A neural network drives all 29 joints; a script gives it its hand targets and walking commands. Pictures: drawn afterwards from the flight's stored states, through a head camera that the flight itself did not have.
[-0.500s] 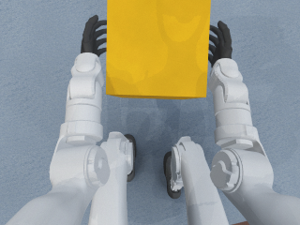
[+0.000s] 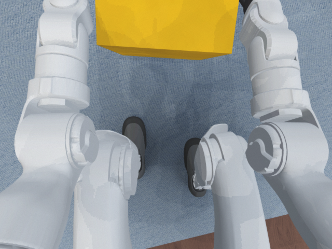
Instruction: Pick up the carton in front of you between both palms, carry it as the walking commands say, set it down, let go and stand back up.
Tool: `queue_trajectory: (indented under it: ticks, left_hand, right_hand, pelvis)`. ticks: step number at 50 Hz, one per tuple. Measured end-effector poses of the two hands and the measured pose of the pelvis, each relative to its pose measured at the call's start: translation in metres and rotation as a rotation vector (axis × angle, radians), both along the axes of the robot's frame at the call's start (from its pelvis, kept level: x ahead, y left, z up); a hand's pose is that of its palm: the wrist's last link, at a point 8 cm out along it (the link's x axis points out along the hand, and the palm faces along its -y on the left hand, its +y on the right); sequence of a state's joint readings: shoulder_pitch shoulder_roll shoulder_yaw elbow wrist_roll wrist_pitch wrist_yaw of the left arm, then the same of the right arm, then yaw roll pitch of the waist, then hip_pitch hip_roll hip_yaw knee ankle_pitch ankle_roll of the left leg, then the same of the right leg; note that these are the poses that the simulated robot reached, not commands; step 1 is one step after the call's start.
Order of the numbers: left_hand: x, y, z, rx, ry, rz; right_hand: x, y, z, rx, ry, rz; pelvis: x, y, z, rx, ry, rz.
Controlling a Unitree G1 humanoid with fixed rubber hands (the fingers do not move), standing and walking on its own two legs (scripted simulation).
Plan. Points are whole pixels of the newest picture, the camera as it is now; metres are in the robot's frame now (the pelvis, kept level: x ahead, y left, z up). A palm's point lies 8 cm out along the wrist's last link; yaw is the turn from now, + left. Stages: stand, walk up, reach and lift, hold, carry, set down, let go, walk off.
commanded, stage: set down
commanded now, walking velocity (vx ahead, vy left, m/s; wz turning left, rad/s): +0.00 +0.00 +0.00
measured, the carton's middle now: (165, 2) +0.55 +0.03 -0.24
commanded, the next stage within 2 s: none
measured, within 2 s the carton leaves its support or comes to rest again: rests again in 0.38 s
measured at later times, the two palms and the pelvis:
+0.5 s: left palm out of the picture +0.56 +0.19 -0.20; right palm (244, 8) +0.54 -0.12 -0.20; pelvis -0.01 -0.01 -0.03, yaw -1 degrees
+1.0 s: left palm out of the picture +0.56 +0.20 -0.20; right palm (246, 9) +0.54 -0.12 -0.20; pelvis -0.01 +0.00 -0.05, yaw -1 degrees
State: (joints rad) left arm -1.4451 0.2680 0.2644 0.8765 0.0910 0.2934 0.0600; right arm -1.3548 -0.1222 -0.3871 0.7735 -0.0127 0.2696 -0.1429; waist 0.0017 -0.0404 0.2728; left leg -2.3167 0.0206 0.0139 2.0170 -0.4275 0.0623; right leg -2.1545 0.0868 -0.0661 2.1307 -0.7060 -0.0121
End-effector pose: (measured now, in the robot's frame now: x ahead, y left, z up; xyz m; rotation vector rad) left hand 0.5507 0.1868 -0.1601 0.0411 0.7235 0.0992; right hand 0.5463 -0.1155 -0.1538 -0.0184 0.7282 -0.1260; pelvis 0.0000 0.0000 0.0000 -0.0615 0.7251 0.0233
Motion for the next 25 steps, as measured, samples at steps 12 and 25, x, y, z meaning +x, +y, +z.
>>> queue_trajectory:
  ticks: [12,25]
  left_hand:
    - [0.01,0.001,-0.021,0.014,0.004,-0.001]
    - [0.005,0.003,-0.036,0.002,0.027,-0.022]
  right_hand:
    - [0.007,0.003,-0.029,0.006,0.004,-0.019]
    - [-0.004,0.0,-0.045,0.04,0.02,0.023]
  pelvis:
    - [0.002,-0.005,-0.023,0.021,-0.047,-0.017]
    - [-0.007,-0.005,-0.034,0.022,-0.111,-0.036]
